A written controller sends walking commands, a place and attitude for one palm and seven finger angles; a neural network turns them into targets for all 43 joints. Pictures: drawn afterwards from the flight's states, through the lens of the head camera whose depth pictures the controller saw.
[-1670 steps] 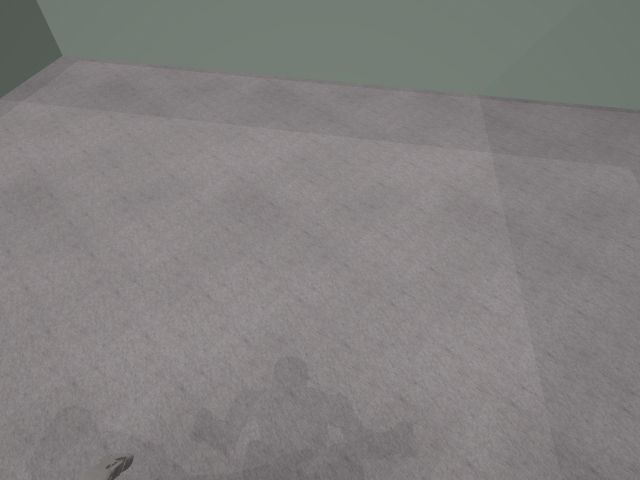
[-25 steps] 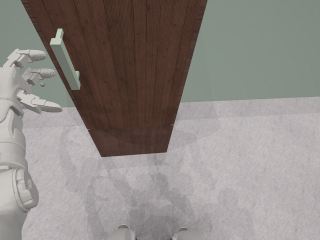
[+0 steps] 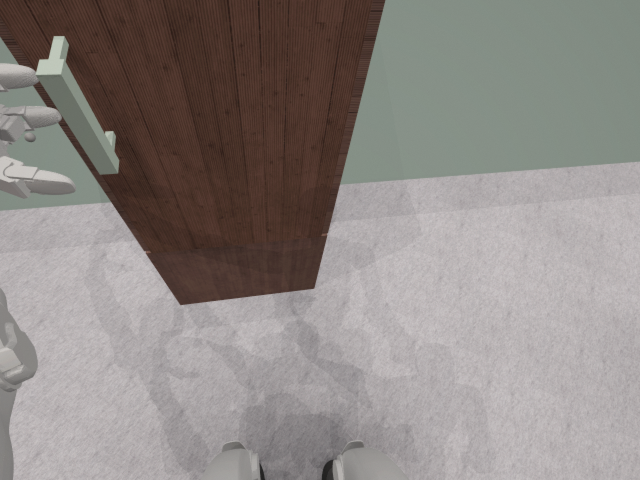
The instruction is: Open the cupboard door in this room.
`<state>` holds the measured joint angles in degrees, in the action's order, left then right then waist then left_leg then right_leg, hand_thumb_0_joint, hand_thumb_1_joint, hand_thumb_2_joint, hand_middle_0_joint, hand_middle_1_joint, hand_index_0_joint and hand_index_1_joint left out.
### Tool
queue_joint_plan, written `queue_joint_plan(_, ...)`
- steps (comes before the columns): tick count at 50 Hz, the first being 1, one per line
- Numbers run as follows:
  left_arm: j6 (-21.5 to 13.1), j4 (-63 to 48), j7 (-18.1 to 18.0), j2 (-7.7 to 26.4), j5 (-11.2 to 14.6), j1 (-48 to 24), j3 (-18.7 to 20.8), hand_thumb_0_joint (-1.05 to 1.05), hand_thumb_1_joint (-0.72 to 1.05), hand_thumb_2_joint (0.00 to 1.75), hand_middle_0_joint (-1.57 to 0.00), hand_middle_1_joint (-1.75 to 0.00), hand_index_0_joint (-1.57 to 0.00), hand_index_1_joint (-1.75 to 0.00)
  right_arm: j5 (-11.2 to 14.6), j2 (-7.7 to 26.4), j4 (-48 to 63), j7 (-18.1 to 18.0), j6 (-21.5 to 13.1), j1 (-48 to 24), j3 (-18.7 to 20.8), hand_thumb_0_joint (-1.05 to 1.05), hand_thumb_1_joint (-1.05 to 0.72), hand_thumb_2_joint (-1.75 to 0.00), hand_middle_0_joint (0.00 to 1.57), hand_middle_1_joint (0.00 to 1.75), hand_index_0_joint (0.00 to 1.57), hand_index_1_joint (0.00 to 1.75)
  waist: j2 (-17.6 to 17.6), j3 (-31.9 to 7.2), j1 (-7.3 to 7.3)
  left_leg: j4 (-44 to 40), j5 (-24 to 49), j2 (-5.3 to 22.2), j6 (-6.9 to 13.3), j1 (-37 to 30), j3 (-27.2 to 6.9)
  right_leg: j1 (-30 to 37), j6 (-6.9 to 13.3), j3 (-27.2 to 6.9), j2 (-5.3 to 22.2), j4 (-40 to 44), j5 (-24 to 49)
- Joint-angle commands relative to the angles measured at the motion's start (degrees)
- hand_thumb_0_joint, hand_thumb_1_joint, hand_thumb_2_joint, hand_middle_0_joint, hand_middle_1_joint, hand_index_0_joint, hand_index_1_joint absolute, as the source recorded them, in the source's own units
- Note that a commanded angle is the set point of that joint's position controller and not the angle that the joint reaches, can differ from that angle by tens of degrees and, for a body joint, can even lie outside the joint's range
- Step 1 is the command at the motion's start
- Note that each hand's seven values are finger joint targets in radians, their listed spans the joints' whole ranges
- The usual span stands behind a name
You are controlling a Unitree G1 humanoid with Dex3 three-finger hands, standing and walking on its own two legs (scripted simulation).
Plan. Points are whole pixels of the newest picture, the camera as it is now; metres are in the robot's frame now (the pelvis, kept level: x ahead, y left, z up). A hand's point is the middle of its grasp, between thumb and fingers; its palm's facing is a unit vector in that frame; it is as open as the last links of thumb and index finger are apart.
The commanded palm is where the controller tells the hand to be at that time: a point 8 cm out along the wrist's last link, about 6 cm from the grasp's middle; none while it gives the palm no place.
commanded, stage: move the hooked fingers beside the handle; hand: left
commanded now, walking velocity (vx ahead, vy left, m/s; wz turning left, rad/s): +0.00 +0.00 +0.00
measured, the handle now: (86, 111) +0.54 +0.24 +0.10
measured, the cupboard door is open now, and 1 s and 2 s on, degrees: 0 0 0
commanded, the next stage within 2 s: slide the fingers in behind the handle in 0.64 s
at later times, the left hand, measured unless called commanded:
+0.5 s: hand (25, 142) +0.49 +0.30 +0.10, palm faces +0.10 -1.00 -0.01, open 13.9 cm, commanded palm +0.46 +0.34 +0.10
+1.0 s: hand (48, 149) +0.48 +0.27 +0.09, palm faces +0.06 -1.00 +0.01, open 14.0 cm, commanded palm +0.46 +0.31 +0.09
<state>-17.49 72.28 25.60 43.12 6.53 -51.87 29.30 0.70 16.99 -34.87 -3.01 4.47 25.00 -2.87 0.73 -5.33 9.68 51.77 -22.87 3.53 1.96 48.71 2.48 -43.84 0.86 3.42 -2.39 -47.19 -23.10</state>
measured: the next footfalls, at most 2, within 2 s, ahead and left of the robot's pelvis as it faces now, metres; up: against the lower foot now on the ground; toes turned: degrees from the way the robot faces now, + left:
none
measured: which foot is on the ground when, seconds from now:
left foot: down 0.00-1.00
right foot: down 0.00-1.00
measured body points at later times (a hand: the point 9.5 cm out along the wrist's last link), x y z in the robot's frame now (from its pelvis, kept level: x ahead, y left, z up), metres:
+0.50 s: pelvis +0.01 +0.01 +0.00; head +0.12 +0.04 +0.43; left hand +0.48 +0.35 +0.10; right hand +0.02 -0.26 -0.10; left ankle +0.01 +0.10 -0.69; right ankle -0.01 -0.12 -0.69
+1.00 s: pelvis +0.00 +0.01 +0.00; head +0.11 +0.04 +0.43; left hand +0.47 +0.33 +0.10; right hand +0.01 -0.26 -0.11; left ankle +0.01 +0.10 -0.69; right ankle -0.01 -0.12 -0.69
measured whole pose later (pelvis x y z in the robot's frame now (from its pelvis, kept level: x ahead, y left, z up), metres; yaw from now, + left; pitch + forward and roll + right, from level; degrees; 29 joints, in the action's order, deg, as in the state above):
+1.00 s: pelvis +0.00 +0.01 +0.00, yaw +1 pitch +19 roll -4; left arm -17.8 69.8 22.1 37.1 7.2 -50.8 25.7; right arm 0.5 16.2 -34.7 -2.3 4.9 23.0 -3.0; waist 1.0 -5.8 9.0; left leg 53.4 -23.5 2.7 2.7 48.8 2.0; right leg -43.3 0.1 3.8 -1.7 -48.2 -23.6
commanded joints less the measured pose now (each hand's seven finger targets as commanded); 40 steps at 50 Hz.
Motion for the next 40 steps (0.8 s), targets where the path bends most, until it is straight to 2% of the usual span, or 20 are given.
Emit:
queue_joint_plan(1,-3.87,-13.80,0.53,16.74,2.05,-21.19,2.04,0.00,-0.50,0.30,-0.30,-1.20,-0.30,-1.20,-0.10,10.88,3.18,-0.78,-0.21,8.41,4.24,0.00,-0.90,-0.90,0.20,0.30,0.20,0.30,8.85,-25.16,-1.02,-3.20,24.86,-1.30,0.51,-23.55,-4.56,6.39,-0.20,-2.03,-1.62,4.09,21.32)
queue_joint_plan(4,-4.83,-13.99,-0.17,16.73,2.03,-23.73,1.85,0.00,-0.50,0.30,-0.30,-1.20,-0.30,-1.20,-0.05,10.92,2.87,-0.85,-0.26,8.21,4.17,0.00,-0.90,-0.90,0.20,0.30,0.20,0.30,8.14,-23.12,0.03,-3.43,21.75,-1.20,0.57,-22.65,-4.98,4.86,-0.24,-1.94,-1.73,4.34,18.10)
queue_joint_plan(7,-5.92,-16.32,-0.79,17.39,1.59,-26.09,2.12,0.00,-0.50,0.30,-0.30,-1.20,-0.30,-1.20,-0.20,10.80,2.26,-0.93,-0.32,8.13,4.26,0.00,-0.90,-0.90,0.20,0.30,0.20,0.30,12.01,-26.03,-0.03,-2.80,24.60,-1.01,0.07,-26.49,-5.70,3.40,0.04,-1.72,-1.70,3.65,18.57)
queue_joint_plan(10,-6.10,-17.58,-1.20,13.83,1.70,-24.47,0.28,0.00,-0.50,0.30,-0.30,-1.20,-0.30,-1.20,-0.43,10.34,2.04,-0.54,-0.23,8.20,4.30,0.00,-0.90,-0.90,0.20,0.30,0.20,0.30,14.78,-28.01,-0.48,-2.34,29.78,-0.63,-0.54,-31.21,-6.48,1.21,0.42,-1.02,-1.92,3.19,19.13)
queue_joint_plan(12,-5.05,-15.97,-1.21,13.93,1.92,-22.42,0.74,0.00,-0.50,0.30,-0.30,-1.20,-0.30,-1.20,-0.37,10.48,1.99,-0.33,0.03,8.08,4.40,0.00,-0.90,-0.90,0.20,0.30,0.20,0.30,12.56,-27.88,-0.75,-2.33,29.71,-0.52,-0.51,-30.50,-6.41,2.18,0.12,-0.96,-1.95,3.49,19.77)
queue_joint_plan(14,-3.10,-12.37,-1.05,14.07,2.03,-20.85,0.67,0.00,-0.50,0.30,-0.30,-1.20,-0.30,-1.20,-0.06,10.61,2.35,-0.44,0.26,7.82,4.11,0.00,-0.90,-0.90,0.20,0.30,0.20,0.30,9.14,-24.67,-0.32,-2.82,26.29,-0.87,0.04,-25.70,-5.63,3.80,-0.11,-1.07,-1.77,3.78,19.91)
queue_joint_plan(15,-2.87,-12.24,-1.13,15.79,2.24,-21.47,1.99,0.00,-0.50,0.30,-0.30,-1.20,-0.30,-1.20,-0.11,10.79,2.46,-0.59,0.22,7.89,4.00,0.00,-0.90,-0.90,0.20,0.30,0.20,0.30,8.38,-23.98,-0.79,-2.91,26.18,-1.12,0.20,-24.31,-5.66,5.23,0.08,-1.18,-1.75,3.62,20.68)
queue_joint_plan(17,-2.49,-12.05,-1.11,14.93,1.56,-21.71,0.75,0.00,-0.50,0.30,-0.30,-1.20,-0.30,-1.20,0.02,10.62,2.90,-0.57,0.39,7.62,3.95,0.00,-0.90,-0.90,0.20,0.30,0.20,0.30,8.31,-22.81,-0.23,-2.99,25.18,-1.13,0.27,-23.72,-5.32,4.35,-0.19,-1.15,-1.67,3.78,20.38)
queue_joint_plan(19,-3.56,-14.41,-1.59,17.00,1.11,-22.06,2.03,0.00,-0.50,0.30,-0.30,-1.20,-0.30,-1.20,-0.15,10.74,3.33,-0.60,0.25,7.65,4.03,0.00,-0.90,-0.90,0.20,0.30,0.20,0.30,9.10,-24.46,-0.75,-2.85,25.74,-1.17,0.20,-24.14,-5.39,5.05,-0.09,-1.42,-1.72,3.44,20.61)
queue_joint_plan(22,-5.86,-16.96,-1.62,17.49,1.63,-22.66,2.96,0.00,-0.50,0.30,-0.30,-1.20,-0.30,-1.20,-0.40,10.69,3.22,-0.50,0.06,7.52,4.22,0.00,-0.90,-0.90,0.20,0.30,0.20,0.30,10.78,-27.24,-1.02,-2.19,28.77,-0.84,-0.33,-26.86,-5.83,4.78,0.16,-1.30,-1.89,2.66,21.63)
queue_joint_plan(25,-6.18,-16.17,-0.53,14.42,2.87,-21.83,1.62,0.00,-0.50,0.30,-0.30,-1.20,-0.30,-1.20,-0.33,10.57,2.97,-0.22,0.13,7.46,4.27,0.00,-0.90,-0.90,0.20,0.30,0.20,0.30,10.99,-26.88,-0.79,-2.12,29.99,-0.74,-0.44,-28.47,-6.05,4.09,0.37,-0.98,-2.16,2.77,21.46)
queue_joint_plan(26,-5.71,-15.29,-0.16,15.19,2.85,-20.08,2.31,0.00,-0.50,0.30,-0.30,-1.20,-0.30,-1.20,-0.26,10.71,2.97,-0.24,0.16,7.31,4.40,0.00,-0.90,-0.90,0.20,0.30,0.20,0.30,10.84,-27.23,-1.46,-2.19,29.41,-0.79,-0.47,-27.94,-5.89,4.51,0.28,-1.05,-2.05,2.91,21.23)
queue_joint_plan(28,-4.57,-14.33,0.44,13.95,2.80,-19.91,0.82,0.00,-0.50,0.30,-0.30,-1.20,-0.30,-1.20,-0.05,10.67,2.99,-0.40,0.42,7.05,4.23,0.00,-0.90,-0.90,0.20,0.30,0.20,0.30,10.33,-25.07,-1.04,-2.68,27.30,-0.85,-0.31,-26.59,-5.84,3.83,0.18,-0.88,-1.86,3.30,19.99)
queue_joint_plan(29,-3.56,-11.61,0.64,12.92,2.66,-18.41,0.08,0.00,-0.50,0.30,-0.30,-1.20,-0.30,-1.20,0.09,10.53,3.12,-0.33,0.46,6.83,4.02,0.00,-0.90,-0.90,0.20,0.30,0.20,0.30,9.96,-22.29,-0.99,-3.06,24.80,-1.01,-0.17,-24.84,-5.62,3.09,0.19,-0.75,-1.88,3.70,18.48)
queue_joint_plan(31,-3.50,-13.48,0.53,12.69,2.53,-21.25,-0.90,0.00,-0.50,0.30,-0.30,-1.20,-0.30,-1.20,0.06,10.68,2.99,-0.60,0.59,6.80,4.02,0.00,-0.90,-0.90,0.20,0.30,0.20,0.30,10.27,-21.89,-0.33,-3.25,24.25,-0.91,-0.18,-25.48,-6.06,1.69,0.18,-0.65,-1.72,3.70,17.49)
queue_joint_plan(33,-3.96,-14.79,-0.11,12.61,2.66,-21.32,-0.47,0.00,-0.50,0.30,-0.30,-1.20,-0.30,-1.20,-0.15,10.68,3.16,-0.63,0.40,6.94,4.11,0.00,-0.90,-0.90,0.20,0.30,0.20,0.30,10.55,-23.04,-0.60,-3.25,24.51,-0.85,-0.27,-26.32,-6.30,1.54,0.28,-0.65,-1.78,3.64,17.07)
queue_joint_plan(34,-4.56,-16.10,-0.60,14.66,2.81,-21.99,1.36,0.00,-0.50,0.30,-0.30,-1.20,-0.30,-1.20,-0.28,10.88,3.04,-0.65,0.24,7.29,4.28,0.00,-0.90,-0.90,0.20,0.30,0.20,0.30,9.06,-24.60,-0.68,-3.04,25.20,-0.77,-0.23,-26.51,-6.48,2.60,0.24,-0.69,-1.86,3.37,17.78)
queue_joint_plan(36,-6.17,-19.16,-1.21,16.28,3.02,-22.76,3.01,0.00,-0.50,0.30,-0.30,-1.20,-0.30,-1.20,-0.44,10.83,3.12,-0.55,0.01,7.32,4.51,0.00,-0.90,-0.90,0.20,0.30,0.20,0.30,11.23,-29.14,-1.47,-2.54,28.88,-0.70,-0.71,-29.22,-6.80,3.67,0.41,-0.84,-1.92,2.53,19.61)
queue_joint_plan(38,-7.00,-19.80,-1.41,12.73,3.31,-22.91,0.99,0.00,-0.50,0.30,-0.30,-1.20,-0.30,-1.20,-0.41,10.21,2.77,-0.15,-0.13,6.85,4.44,0.00,-0.90,-0.90,0.20,0.30,0.20,0.30,12.88,-28.58,-1.32,-2.29,29.86,-0.61,-1.09,-31.18,-6.83,2.24,0.39,-0.58,-2.05,2.72,19.03)
queue_joint_plan(40,-6.70,-17.79,-1.54,11.41,3.40,-21.19,0.39,0.00,-0.50,0.30,-0.30,-1.20,-0.30,-1.20,-0.36,10.38,2.56,-0.11,-0.03,6.80,4.47,0.00,-0.90,-0.90,0.20,0.30,0.20,0.30,10.38,-26.15,-1.10,-2.57,28.04,-0.49,-0.84,-29.65,-7.04,1.83,0.51,-0.38,-2.10,2.99,17.77)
